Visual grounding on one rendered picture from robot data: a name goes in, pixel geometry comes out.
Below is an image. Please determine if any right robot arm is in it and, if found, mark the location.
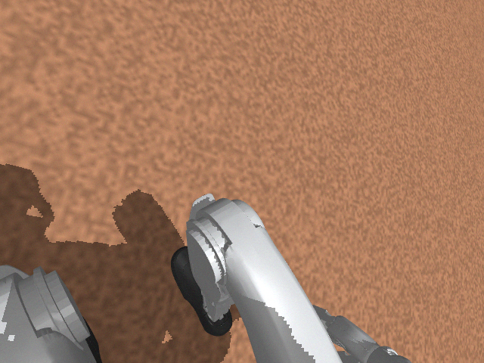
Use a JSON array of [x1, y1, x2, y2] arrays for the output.
[[367, 346, 412, 363]]

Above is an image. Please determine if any right robot foot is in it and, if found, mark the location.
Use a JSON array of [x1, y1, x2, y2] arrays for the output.
[[171, 247, 232, 337]]

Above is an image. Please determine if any left robot foot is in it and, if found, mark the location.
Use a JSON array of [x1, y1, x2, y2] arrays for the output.
[[83, 318, 102, 363]]

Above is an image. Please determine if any right robot hand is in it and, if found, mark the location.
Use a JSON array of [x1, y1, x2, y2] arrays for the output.
[[313, 305, 380, 363]]

